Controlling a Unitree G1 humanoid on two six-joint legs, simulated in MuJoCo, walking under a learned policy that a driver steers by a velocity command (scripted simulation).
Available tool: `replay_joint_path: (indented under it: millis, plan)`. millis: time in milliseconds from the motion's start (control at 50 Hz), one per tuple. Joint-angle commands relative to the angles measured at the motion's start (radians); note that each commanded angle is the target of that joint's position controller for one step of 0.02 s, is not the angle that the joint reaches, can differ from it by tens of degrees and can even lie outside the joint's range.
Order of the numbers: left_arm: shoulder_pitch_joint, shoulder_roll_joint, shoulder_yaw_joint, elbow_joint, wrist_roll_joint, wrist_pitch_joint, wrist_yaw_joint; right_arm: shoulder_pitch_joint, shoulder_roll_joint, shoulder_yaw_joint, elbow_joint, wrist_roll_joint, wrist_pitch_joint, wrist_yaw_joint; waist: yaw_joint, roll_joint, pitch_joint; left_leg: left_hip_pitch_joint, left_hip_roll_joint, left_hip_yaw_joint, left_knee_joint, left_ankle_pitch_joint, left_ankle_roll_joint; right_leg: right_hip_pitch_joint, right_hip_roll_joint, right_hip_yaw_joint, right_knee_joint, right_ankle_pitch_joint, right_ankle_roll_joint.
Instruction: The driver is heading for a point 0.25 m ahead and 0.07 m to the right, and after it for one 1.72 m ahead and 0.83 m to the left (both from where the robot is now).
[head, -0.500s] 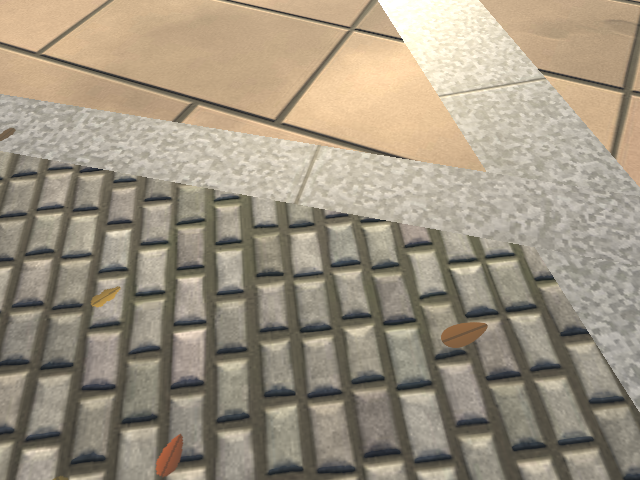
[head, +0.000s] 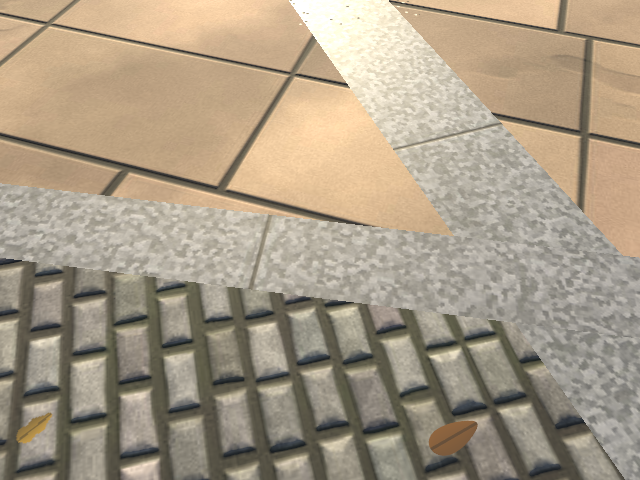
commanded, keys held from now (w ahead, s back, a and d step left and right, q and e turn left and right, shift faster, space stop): w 0.02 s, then q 0.98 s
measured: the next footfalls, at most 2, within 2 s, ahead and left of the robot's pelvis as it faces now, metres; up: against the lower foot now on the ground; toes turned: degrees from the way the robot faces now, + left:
right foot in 0.18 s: +0.30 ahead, -0.15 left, +0.00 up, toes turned +2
left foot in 0.64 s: +0.20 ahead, +0.09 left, +0.00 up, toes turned +22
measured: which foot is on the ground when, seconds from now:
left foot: down 0.00-0.20, up 0.22-0.62, down 0.64-1.00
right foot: up 0.00-0.16, down 0.18-0.64, up 0.66-1.00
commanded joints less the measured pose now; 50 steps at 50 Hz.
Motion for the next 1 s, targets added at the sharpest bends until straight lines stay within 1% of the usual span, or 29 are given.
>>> replay_joint_path:
  millis: [20, 60, 100, 140, 160, 180, 200, 220, 240, 260, 280, 300, 340, 360, 400, 460, 520, 580, 620, 640, 660, 680, 700, 720, 740, 760, 800, 900, 1000]
  plan:
    - [-0.090, 0.029, -0.001, -0.065, -0.003, -0.011, -0.010, 0.004, -0.160, -0.030, -0.038, 0.009, -0.012, -0.012, 0.005, 0.094, 0.061, -0.048, 0.254, -0.124, -0.114, 0.162, 0.139, 0.030, 0.026, -0.031, -0.136, 0.115, 0.004]
    - [-0.153, 0.025, -0.007, -0.087, 0.002, -0.017, -0.017, 0.037, -0.151, -0.027, -0.017, 0.010, 0.000, -0.015, -0.012, 0.085, 0.087, -0.025, 0.251, -0.119, -0.061, 0.281, 0.131, 0.059, 0.055, -0.040, -0.212, 0.107, 0.005]
    - [-0.174, 0.031, -0.008, -0.104, 0.005, -0.029, -0.028, 0.056, -0.159, -0.029, -0.003, 0.011, 0.017, -0.020, -0.011, 0.105, 0.073, 0.022, 0.260, -0.133, 0.026, 0.411, 0.118, 0.098, 0.084, -0.038, -0.263, 0.077, -0.003]
    - [-0.119, 0.074, 0.005, -0.096, 0.009, -0.039, -0.030, 0.031, -0.175, -0.036, -0.007, 0.016, 0.029, -0.027, 0.030, 0.137, 0.029, 0.058, 0.270, -0.173, 0.118, 0.486, 0.088, 0.186, 0.106, -0.021, -0.308, 0.043, -0.023]
    - [-0.044, 0.101, 0.016, -0.074, 0.014, -0.043, -0.026, -0.005, -0.183, -0.039, -0.020, 0.020, 0.032, -0.030, 0.074, 0.143, -0.009, 0.057, 0.248, -0.176, 0.195, 0.542, 0.066, 0.287, 0.126, -0.034, -0.351, 0.070, -0.038]
    - [0.064, 0.150, 0.034, -0.043, 0.024, -0.048, -0.017, -0.020, -0.171, -0.036, -0.038, 0.019, 0.033, -0.030, 0.118, 0.115, -0.083, 0.008, 0.186, -0.154, 0.332, 0.528, 0.028, 0.466, 0.107, -0.037, -0.377, 0.237, -0.062]
    - [0.201, 0.225, 0.048, -0.028, 0.048, -0.049, -0.004, -0.039, -0.126, -0.019, -0.086, 0.001, 0.030, -0.031, 0.153, 0.001, -0.245, -0.190, 0.101, -0.108, 0.612, 0.206, -0.021, 0.777, -0.078, 0.115, -0.280, 0.633, -0.118]
    - [0.205, 0.259, 0.047, -0.037, 0.039, -0.031, -0.004, 0.155, -0.007, 0.014, -0.064, 0.006, 0.025, -0.027, 0.083, -0.260, -0.427, -0.496, -0.023, -0.085, 0.960, -0.558, -0.078, 1.095, -0.364, 0.393, -0.237, 0.866, -0.300]
    - [0.194, 0.184, 0.030, -0.067, 0.024, -0.013, -0.004, 0.156, -0.120, -0.014, -0.048, 0.024, 0.029, -0.027, 0.116, -0.167, -0.493, -0.512, 0.026, -0.200, 1.073, -0.567, -0.082, 1.024, -0.319, 0.421, -0.295, 0.632, -0.291]
    - [0.120, 0.139, 0.017, -0.084, 0.018, -0.003, 0.002, 0.061, -0.163, -0.032, -0.076, 0.043, 0.039, -0.031, 0.107, -0.120, -0.353, -0.589, 0.067, -0.164, 1.093, -0.499, -0.084, 0.901, -0.271, 0.299, -0.338, 0.457, -0.250]
    - [0.055, 0.118, 0.009, -0.087, 0.016, 0.004, 0.009, 0.013, -0.149, -0.033, -0.089, 0.040, 0.056, -0.041, 0.083, -0.066, -0.245, -0.599, 0.107, -0.132, 1.062, -0.429, -0.094, 0.758, -0.226, 0.232, -0.389, 0.306, -0.219]
    - [0.008, 0.095, 0.001, -0.089, 0.018, 0.010, 0.012, -0.003, -0.146, -0.042, -0.092, 0.029, 0.080, -0.050, 0.061, -0.058, -0.166, -0.566, 0.135, -0.124, 1.036, -0.379, -0.102, 0.611, -0.202, 0.177, -0.442, 0.171, -0.211]
    - [-0.050, 0.099, 0.004, -0.086, 0.042, 0.013, 0.012, 0.022, -0.107, -0.046, -0.107, 0.022, 0.120, -0.058, 0.019, -0.101, -0.095, -0.441, 0.143, -0.095, 0.993, -0.302, -0.102, 0.396, -0.164, 0.084, -0.535, 0.011, -0.210]
    - [-0.062, 0.105, 0.006, -0.084, 0.045, 0.012, 0.015, 0.025, -0.094, -0.048, -0.117, 0.021, 0.128, -0.059, 0.011, -0.105, -0.079, -0.428, 0.143, -0.084, 0.961, -0.280, -0.101, 0.364, -0.162, 0.049, -0.559, -0.012, -0.219]
    - [-0.064, 0.122, 0.013, -0.077, 0.040, 0.011, 0.025, -0.005, -0.097, -0.053, -0.145, 0.017, 0.135, -0.058, 0.012, -0.097, -0.079, -0.436, 0.154, -0.079, 0.881, -0.225, -0.095, 0.373, -0.177, 0.012, -0.578, -0.011, -0.230]
    - [-0.077, 0.147, 0.021, -0.074, 0.029, 0.023, 0.041, -0.070, -0.105, -0.053, -0.183, 0.014, 0.136, -0.043, 0.023, -0.080, -0.099, -0.400, 0.165, -0.067, 0.747, -0.144, -0.086, 0.408, -0.191, -0.041, -0.586, -0.033, -0.225]
    - [-0.080, 0.172, 0.028, -0.071, 0.018, 0.042, 0.045, -0.120, -0.118, -0.056, -0.211, 0.015, 0.141, -0.026, 0.034, -0.081, -0.093, -0.348, 0.150, -0.032, 0.639, -0.132, -0.075, 0.436, -0.201, -0.082, -0.580, -0.066, -0.206]
    - [-0.066, 0.191, 0.035, -0.062, 0.001, 0.060, 0.040, -0.140, -0.128, -0.062, -0.235, 0.014, 0.148, -0.009, 0.034, -0.084, -0.083, -0.304, 0.134, -0.005, 0.509, -0.151, -0.047, 0.496, -0.218, -0.095, -0.529, -0.083, -0.174]
    - [-0.062, 0.183, 0.035, -0.053, -0.015, 0.073, 0.037, -0.093, -0.131, -0.068, -0.224, 0.009, 0.148, -0.002, 0.005, -0.064, -0.086, -0.195, 0.094, 0.030, 0.334, -0.058, -0.006, 0.489, -0.186, -0.133, -0.433, -0.131, -0.113]
    - [-0.013, 0.150, 0.029, -0.032, -0.015, 0.081, 0.032, -0.058, -0.166, -0.082, -0.216, 0.002, 0.146, -0.008, 0.000, 0.003, -0.073, -0.117, 0.097, -0.028, 0.223, 0.037, 0.034, 0.434, -0.134, -0.176, -0.315, -0.197, -0.047]
    - [-0.011, 0.090, 0.016, -0.048, 0.016, 0.084, 0.023, -0.032, -0.276, -0.107, -0.228, -0.002, 0.142, -0.027, 0.028, 0.270, -0.054, -0.004, 0.317, -0.343, 0.133, 0.354, 0.121, 0.216, -0.010, -0.283, -0.012, -0.423, 0.052]
    - [-0.072, 0.094, 0.019, -0.101, 0.031, 0.076, 0.028, -0.062, -0.346, -0.110, -0.261, -0.023, 0.128, -0.028, 0.033, 0.370, -0.044, -0.006, 0.458, -0.565, 0.110, 0.452, 0.294, 0.004, 0.122, -0.175, 0.217, -0.672, 0.099]
    - [-0.136, 0.128, 0.028, -0.113, 0.024, 0.074, 0.031, -0.062, -0.301, -0.102, -0.265, -0.034, 0.102, -0.019, 0.000, 0.243, -0.082, -0.027, 0.419, -0.522, 0.098, 0.385, 0.295, -0.009, 0.116, -0.048, 0.333, -0.642, 0.081]
    - [-0.126, 0.137, 0.034, -0.110, 0.006, 0.074, 0.033, -0.102, -0.284, -0.097, -0.269, -0.024, 0.083, -0.020, 0.031, 0.201, -0.077, -0.024, 0.365, -0.441, 0.103, 0.349, 0.237, -0.024, 0.106, -0.016, 0.352, -0.546, 0.061]
    - [-0.094, 0.136, 0.038, -0.085, 0.008, 0.075, 0.043, -0.157, -0.259, -0.091, -0.282, -0.006, 0.076, -0.025, 0.054, 0.151, -0.087, -0.022, 0.327, -0.396, 0.117, 0.303, 0.181, -0.021, 0.092, 0.003, 0.343, -0.473, 0.053]
    - [-0.086, 0.152, 0.044, -0.078, 0.016, 0.076, 0.050, -0.189, -0.230, -0.081, -0.292, 0.009, 0.078, -0.029, 0.063, 0.154, -0.085, -0.040, 0.316, -0.375, 0.119, 0.312, 0.161, -0.009, 0.089, 0.010, 0.335, -0.430, 0.053]
    - [-0.072, 0.141, 0.046, -0.077, 0.014, 0.071, 0.047, -0.182, -0.209, -0.070, -0.297, 0.005, 0.081, -0.038, 0.073, 0.157, -0.111, -0.053, 0.289, -0.355, 0.122, 0.353, 0.163, 0.043, 0.111, 0.011, 0.343, -0.368, 0.056]
    - [-0.105, 0.108, 0.033, -0.093, 0.006, 0.063, 0.041, -0.151, -0.231, -0.076, -0.302, 0.012, 0.089, -0.052, 0.046, 0.169, -0.100, -0.016, 0.265, -0.393, 0.129, 0.255, 0.163, 0.073, 0.136, 0.031, 0.107, -0.319, 0.079]
    - [-0.098, 0.121, 0.031, -0.098, -0.001, 0.054, 0.025, -0.180, -0.249, -0.080, -0.322, 0.007, 0.103, -0.046, 0.036, 0.192, -0.085, -0.097, 0.248, -0.468, 0.139, 0.200, 0.173, 0.211, 0.163, 0.036, -0.049, -0.344, 0.085]
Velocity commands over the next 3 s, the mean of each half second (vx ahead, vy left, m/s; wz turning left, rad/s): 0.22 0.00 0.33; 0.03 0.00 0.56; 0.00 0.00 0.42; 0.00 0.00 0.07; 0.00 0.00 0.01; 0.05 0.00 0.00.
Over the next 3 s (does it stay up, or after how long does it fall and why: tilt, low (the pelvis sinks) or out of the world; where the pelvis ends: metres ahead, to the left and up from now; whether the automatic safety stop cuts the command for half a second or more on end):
stays up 0.21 0.00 -0.02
